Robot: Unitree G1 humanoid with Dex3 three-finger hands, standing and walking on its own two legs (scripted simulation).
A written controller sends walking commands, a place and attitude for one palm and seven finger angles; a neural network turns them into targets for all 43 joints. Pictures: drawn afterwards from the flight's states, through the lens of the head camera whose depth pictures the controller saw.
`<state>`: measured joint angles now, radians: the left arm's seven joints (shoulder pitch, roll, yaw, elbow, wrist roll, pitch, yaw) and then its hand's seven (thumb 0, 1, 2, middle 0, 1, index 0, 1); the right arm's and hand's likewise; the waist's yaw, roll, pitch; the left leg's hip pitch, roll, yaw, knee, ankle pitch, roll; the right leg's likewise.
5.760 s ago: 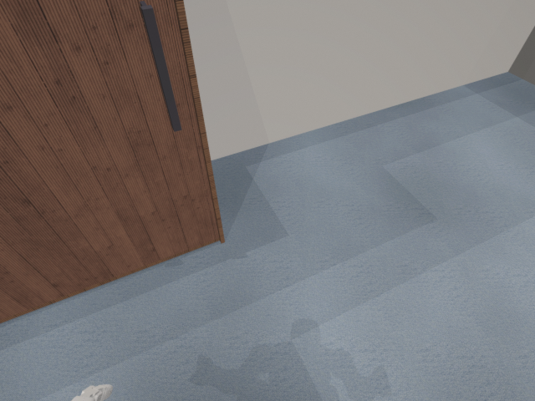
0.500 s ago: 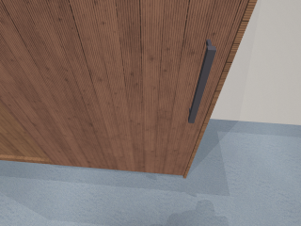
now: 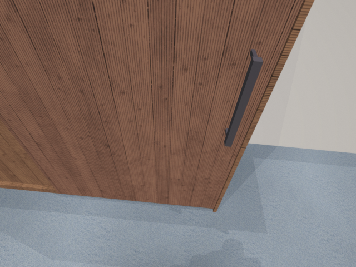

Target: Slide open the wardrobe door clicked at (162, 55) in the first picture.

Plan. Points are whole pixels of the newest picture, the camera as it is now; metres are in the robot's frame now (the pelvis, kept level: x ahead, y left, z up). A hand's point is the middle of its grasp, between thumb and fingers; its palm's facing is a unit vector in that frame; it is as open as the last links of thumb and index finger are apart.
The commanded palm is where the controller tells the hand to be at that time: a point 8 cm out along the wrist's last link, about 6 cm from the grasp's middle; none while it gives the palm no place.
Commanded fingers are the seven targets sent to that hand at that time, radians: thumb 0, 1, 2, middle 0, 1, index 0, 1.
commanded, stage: look again from close up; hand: right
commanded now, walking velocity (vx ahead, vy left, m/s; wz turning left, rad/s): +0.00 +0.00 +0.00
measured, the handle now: (238, 104) +0.54 -0.14 +0.08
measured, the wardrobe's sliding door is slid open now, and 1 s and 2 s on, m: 0.00 0.00 0.00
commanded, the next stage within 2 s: raise the hand with hooked fingers in 0.50 s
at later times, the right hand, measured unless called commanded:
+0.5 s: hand out of the picture +0.01 -0.16 -0.17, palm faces +0.03 +0.98 -0.20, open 7.3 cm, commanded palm none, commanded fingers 0.00 -0.90 -0.90 0.20 0.30 0.20 0.30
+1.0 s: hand (258, 265) +0.16 -0.16 -0.04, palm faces +0.04 +1.00 +0.03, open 8.4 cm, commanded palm +0.13 -0.23 -0.02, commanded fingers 0.00 -0.41 -0.69 0.23 0.62 0.23 0.62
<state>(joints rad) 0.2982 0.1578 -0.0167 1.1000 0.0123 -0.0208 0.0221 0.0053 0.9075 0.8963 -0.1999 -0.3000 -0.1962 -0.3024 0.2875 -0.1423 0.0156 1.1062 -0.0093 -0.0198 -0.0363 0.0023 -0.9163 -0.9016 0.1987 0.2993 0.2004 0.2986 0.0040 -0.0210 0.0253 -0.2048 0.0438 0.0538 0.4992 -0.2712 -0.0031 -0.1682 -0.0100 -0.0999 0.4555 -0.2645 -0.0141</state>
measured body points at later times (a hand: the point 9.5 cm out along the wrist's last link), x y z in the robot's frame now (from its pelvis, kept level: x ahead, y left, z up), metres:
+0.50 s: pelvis +0.01 +0.02 +0.00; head +0.02 +0.02 +0.45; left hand +0.01 +0.24 -0.16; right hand +0.01 -0.21 -0.16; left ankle +0.00 +0.12 -0.74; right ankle -0.01 -0.11 -0.74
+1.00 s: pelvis -0.02 +0.02 -0.06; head +0.01 +0.01 +0.39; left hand +0.22 +0.27 -0.08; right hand +0.15 -0.21 -0.04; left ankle +0.00 +0.12 -0.74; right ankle -0.01 -0.11 -0.74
